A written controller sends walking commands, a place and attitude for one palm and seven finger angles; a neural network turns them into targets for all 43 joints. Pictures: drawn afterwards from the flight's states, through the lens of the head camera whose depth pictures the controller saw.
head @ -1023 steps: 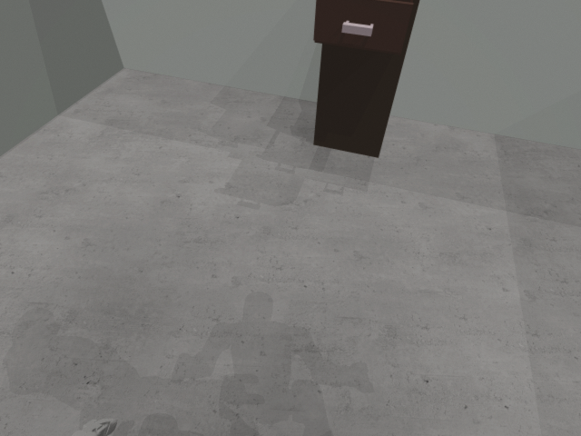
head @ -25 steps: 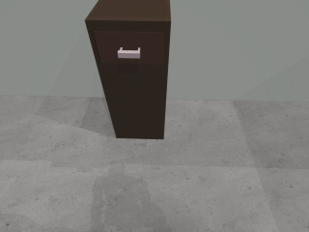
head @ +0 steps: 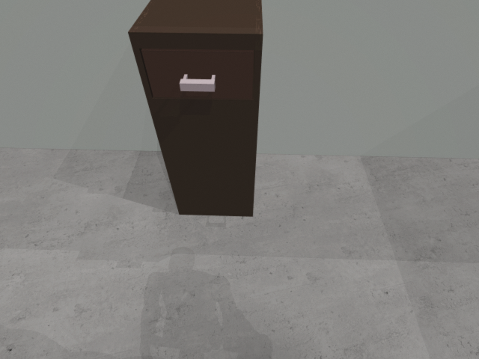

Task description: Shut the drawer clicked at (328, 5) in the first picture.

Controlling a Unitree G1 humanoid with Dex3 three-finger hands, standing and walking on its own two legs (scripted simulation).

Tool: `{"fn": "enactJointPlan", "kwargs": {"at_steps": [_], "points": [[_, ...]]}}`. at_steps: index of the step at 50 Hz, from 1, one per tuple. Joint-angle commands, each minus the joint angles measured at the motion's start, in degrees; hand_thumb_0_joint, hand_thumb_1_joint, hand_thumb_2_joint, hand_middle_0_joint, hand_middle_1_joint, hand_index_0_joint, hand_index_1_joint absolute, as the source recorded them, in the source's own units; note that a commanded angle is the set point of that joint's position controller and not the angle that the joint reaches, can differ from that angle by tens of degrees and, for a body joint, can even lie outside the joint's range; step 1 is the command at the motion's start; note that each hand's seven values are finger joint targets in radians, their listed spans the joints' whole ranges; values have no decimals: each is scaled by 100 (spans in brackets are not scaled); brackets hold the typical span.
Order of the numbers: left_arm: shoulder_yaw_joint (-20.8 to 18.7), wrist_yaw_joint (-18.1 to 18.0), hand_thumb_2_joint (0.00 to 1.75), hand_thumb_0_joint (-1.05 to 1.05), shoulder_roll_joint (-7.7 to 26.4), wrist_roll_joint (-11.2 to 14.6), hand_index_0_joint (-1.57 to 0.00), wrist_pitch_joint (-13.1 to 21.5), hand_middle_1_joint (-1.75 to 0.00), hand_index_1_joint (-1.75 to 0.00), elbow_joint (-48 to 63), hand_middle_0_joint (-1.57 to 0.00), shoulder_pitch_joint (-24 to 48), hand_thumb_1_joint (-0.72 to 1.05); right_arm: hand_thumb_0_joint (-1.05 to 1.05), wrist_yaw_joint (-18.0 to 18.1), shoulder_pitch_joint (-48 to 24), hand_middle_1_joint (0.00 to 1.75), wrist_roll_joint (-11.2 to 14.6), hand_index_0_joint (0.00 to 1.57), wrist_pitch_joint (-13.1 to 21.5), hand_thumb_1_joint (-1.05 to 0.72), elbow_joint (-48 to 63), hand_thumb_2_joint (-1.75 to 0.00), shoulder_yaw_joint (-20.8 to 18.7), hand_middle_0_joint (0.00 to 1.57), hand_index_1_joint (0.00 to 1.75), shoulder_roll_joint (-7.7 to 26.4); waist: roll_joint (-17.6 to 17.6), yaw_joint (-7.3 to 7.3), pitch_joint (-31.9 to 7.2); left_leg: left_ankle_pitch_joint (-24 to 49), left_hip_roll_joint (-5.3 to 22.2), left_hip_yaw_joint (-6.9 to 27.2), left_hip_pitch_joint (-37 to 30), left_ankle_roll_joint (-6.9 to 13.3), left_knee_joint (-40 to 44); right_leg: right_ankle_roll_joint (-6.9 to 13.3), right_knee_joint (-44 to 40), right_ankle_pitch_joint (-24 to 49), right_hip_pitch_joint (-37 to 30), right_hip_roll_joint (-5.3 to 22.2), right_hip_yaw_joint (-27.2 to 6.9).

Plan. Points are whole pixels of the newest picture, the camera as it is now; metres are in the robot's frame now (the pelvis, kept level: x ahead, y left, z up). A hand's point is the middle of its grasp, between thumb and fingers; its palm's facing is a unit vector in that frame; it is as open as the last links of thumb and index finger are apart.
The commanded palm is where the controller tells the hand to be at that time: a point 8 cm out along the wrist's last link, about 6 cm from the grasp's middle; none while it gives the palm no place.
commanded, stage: stand and wait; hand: left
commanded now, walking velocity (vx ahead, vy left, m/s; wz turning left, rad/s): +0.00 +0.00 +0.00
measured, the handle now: (198, 81) +0.87 +0.18 +0.01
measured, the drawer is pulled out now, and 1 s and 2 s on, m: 0.00 0.00 0.00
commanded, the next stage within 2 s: none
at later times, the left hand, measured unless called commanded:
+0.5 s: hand out of the picture +0.02 +0.18 -0.17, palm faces +0.02 -0.97 -0.23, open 7.4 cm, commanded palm none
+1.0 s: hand out of the picture +0.04 +0.19 -0.17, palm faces +0.01 -0.97 -0.24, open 7.4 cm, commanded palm none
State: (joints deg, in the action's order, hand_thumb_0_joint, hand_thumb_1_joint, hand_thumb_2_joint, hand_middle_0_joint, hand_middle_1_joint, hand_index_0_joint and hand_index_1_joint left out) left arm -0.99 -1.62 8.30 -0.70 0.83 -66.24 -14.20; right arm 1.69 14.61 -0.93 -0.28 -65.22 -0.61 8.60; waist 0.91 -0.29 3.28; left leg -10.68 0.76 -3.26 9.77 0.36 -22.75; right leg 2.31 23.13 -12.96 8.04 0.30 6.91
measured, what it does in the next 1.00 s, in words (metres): stands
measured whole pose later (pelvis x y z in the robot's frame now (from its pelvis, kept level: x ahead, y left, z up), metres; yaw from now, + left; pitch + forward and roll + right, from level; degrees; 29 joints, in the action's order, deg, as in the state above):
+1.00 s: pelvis +0.01 -0.01 +0.00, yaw +0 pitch -2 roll +0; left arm -0.9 -1.2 11.3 -0.6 1.3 -66.4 -12.0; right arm 1.5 12.5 -0.8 -0.3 -66.0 -0.6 11.5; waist 0.8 -0.3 3.4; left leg -10.5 1.5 -3.4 7.3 -0.5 -20.0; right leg 2.9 19.9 -12.5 5.6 -0.7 6.6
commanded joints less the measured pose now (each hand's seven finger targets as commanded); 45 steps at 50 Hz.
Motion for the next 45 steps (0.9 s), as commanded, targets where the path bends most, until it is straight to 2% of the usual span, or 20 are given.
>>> {"fn": "enactJointPlan", "kwargs": {"at_steps": [1,7,11,15,21,23,25,27,32,33,35,45], "points": [[-121,-41,90,0,743,16,-20,38,-30,-30,144,-20,-296,90,0,46,325,30,-17,20,49,-90,64,-90,-79,20,30,570,-12,8,198,442,537,519,49,118,400,82,-670,201,267,706,-690],[-134,-38,90,0,831,11,-20,43,-30,-30,168,-20,-236,90,0,36,278,30,-13,20,39,-90,84,-90,-88,20,30,628,-90,9,175,417,529,526,-2,115,399,85,-749,110,266,722,-708],[-137,-31,90,0,878,23,-20,65,-30,-30,170,-20,-193,90,0,39,242,30,-17,20,64,-90,56,-90,-78,20,30,677,-28,10,-53,621,563,517,-105,108,403,87,-693,497,67,736,-702],[-132,-37,90,0,902,23,-20,71,-30,-30,167,-20,-179,90,0,45,207,30,-10,20,54,-90,65,-90,-87,20,30,698,-135,7,48,632,569,496,-124,99,403,73,-726,644,101,744,-697],[-118,-30,90,0,938,27,-20,65,-30,-30,153,-20,-139,90,0,41,155,30,-15,20,47,-90,47,-90,-76,20,30,755,7,4,118,549,579,495,-135,87,454,78,-791,474,134,734,-730],[-136,-33,90,0,974,20,-20,73,-30,-30,170,-20,-107,90,0,39,167,30,-9,20,54,-90,54,-90,-88,20,30,776,-24,-7,8,595,597,507,-170,90,454,77,-777,526,62,731,-724],[-130,-29,90,0,973,21,-20,73,-30,-30,171,-20,-101,90,0,40,138,30,-14,20,55,-90,57,-90,-85,20,30,802,-81,4,58,581,596,508,-166,90,471,76,-795,522,79,729,-720],[-139,-31,90,0,1005,18,-20,76,-30,-30,180,-20,-108,90,0,41,124,30,-3,20,57,-90,68,-90,-89,20,30,826,38,10,51,602,597,507,-169,87,464,74,-806,537,73,727,-741],[-129,-25,90,0,1040,19,-20,74,-30,-30,168,-20,-74,90,0,34,103,30,-1,20,46,-90,73,-90,-94,20,30,862,-144,6,69,480,588,506,-189,86,484,67,-871,346,125,722,-771],[-128,-25,90,0,1023,17,-20,73,-30,-30,166,-20,-48,90,0,32,86,30,-12,20,47,-90,65,-90,-93,20,30,843,-81,-1,142,475,589,506,-167,85,494,70,-878,341,156,737,-758],[-133,-19,90,0,1065,22,-20,85,-30,-30,170,-20,-50,90,0,34,91,30,-11,20,59,-90,69,-90,-90,20,30,872,-29,-2,15,544,602,501,-220,83,489,68,-856,473,86,734,-784],[-142,-17,90,0,1139,23,-20,103,-30,-30,192,-20,7,90,0,39,14,30,-8,20,81,-90,76,-90,-103,20,30,965,-35,4,-79,705,624,507,-274,83,505,67,-798,830,-26,744,-767]]}}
